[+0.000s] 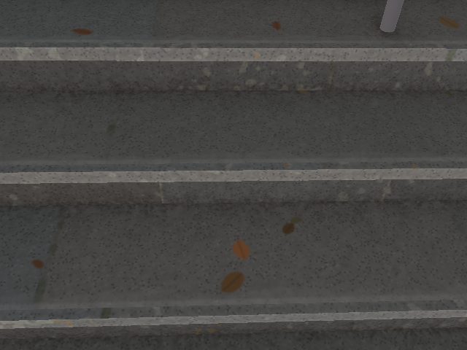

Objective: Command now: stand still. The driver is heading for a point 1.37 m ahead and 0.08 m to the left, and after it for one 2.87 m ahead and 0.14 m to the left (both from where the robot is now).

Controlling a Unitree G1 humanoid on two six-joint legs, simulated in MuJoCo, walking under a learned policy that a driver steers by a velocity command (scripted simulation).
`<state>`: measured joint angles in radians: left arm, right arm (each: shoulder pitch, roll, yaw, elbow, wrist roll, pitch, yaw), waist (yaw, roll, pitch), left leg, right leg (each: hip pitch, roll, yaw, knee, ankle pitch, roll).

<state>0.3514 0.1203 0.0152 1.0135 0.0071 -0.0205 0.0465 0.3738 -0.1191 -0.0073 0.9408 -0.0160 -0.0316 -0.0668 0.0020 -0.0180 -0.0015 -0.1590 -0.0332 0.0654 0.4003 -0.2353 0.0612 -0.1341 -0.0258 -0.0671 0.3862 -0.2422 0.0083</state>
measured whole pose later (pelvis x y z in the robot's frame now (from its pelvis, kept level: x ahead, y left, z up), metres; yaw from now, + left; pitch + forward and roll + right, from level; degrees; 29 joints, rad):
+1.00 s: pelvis +0.30 -0.19 +0.15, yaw +0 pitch +1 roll +1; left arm 0.47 0.10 0.02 1.04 0.02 -0.13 0.02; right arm 0.10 -0.10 -0.03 0.78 -0.03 -0.01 -0.03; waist 0.02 0.05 0.01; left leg -1.07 -0.05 -0.03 1.77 -0.14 0.06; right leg -0.26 -0.05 -0.14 0.56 -0.31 -0.04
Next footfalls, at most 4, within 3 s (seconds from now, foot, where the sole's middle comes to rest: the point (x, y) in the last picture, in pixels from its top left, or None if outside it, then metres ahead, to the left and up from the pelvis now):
0.64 right None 0.33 -0.28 -0.62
1.34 left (237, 256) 0.65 0.01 -0.47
1.98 right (344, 153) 0.87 -0.26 -0.31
2.54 left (205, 200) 0.73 0.09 -0.35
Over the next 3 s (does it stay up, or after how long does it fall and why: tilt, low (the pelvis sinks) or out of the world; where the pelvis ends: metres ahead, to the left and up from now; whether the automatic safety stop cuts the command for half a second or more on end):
stays up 0.64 -0.01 0.26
